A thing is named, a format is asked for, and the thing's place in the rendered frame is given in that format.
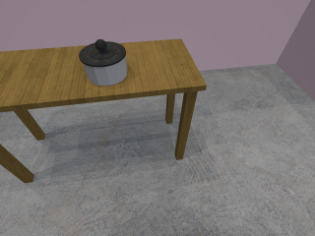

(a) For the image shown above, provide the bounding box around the pot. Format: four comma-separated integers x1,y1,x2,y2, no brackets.
83,56,128,87

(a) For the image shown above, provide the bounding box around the knob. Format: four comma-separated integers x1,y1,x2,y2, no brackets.
94,39,107,51

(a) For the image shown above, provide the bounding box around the table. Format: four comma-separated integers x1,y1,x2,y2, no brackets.
0,38,207,184

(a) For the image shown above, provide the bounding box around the lid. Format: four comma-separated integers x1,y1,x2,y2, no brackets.
79,41,126,68

